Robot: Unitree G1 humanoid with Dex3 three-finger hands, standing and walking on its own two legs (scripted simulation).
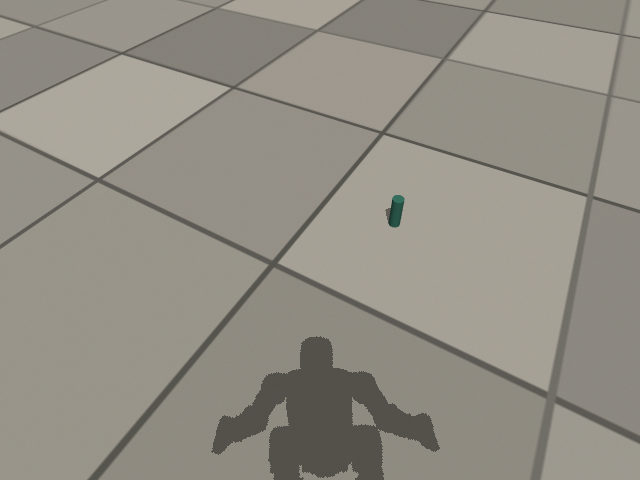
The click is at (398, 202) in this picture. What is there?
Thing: slim round
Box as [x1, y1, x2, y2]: [389, 195, 404, 226]
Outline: 400,195 395,195 392,198 389,216 389,224 391,226 397,226 399,224 404,199
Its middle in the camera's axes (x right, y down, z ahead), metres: +0.30 -0.11 +1.67
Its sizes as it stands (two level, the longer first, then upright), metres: 0.050 0.050 0.148
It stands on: the floor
